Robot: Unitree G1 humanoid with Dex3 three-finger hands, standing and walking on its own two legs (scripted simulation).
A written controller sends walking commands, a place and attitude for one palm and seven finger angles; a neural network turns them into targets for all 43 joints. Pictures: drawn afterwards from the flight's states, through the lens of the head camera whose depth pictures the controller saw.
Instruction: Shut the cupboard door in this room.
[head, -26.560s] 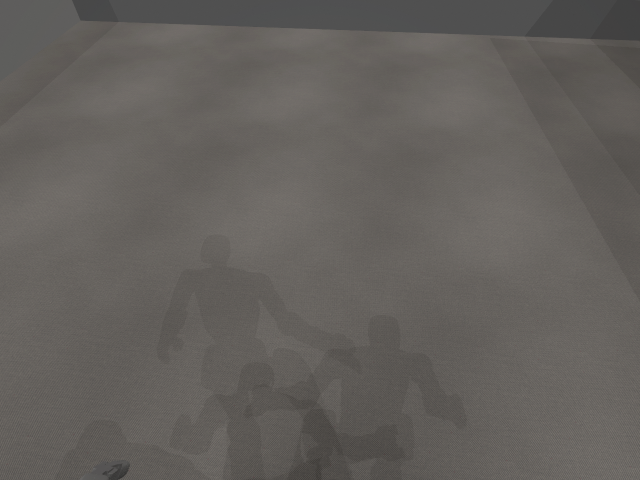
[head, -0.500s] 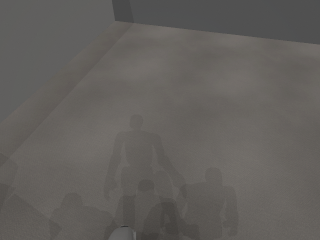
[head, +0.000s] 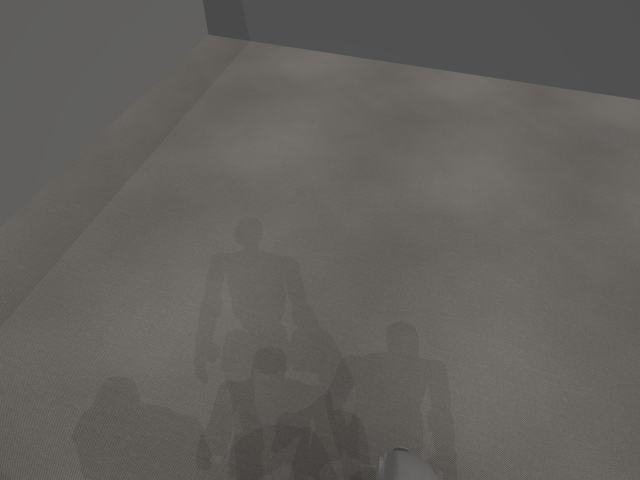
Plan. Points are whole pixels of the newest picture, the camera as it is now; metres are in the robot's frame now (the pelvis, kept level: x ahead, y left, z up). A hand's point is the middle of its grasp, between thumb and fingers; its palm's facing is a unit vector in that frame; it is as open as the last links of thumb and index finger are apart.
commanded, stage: walk around to get in front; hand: left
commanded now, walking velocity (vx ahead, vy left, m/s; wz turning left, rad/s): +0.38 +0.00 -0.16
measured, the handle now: out of the picture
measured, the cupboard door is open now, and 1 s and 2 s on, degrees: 77 77 77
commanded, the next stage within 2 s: walk to a spot facing it in 0.82 s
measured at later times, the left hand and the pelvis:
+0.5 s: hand (252, 425) +0.23 +0.12 -0.17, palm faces +0.06 -0.97 -0.23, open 7.1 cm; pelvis +0.20 -0.07 +0.00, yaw +0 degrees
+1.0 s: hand (229, 329) +0.39 +0.19 -0.18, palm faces +0.11 -0.98 -0.16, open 7.4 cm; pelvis +0.39 +0.01 +0.00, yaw +3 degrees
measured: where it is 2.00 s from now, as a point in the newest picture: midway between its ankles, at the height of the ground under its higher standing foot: (320, 393)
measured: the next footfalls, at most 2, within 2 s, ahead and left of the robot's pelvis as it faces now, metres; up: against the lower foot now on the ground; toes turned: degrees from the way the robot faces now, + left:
right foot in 0.20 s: +0.24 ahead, -0.16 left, +0.00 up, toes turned -11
left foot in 0.76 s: +0.42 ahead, +0.09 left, +0.00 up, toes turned +15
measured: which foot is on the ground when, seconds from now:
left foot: down 0.00-0.20, up 0.22-0.74, down 0.76-1.00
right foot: up 0.00-0.18, down 0.20-0.76, up 0.78-1.00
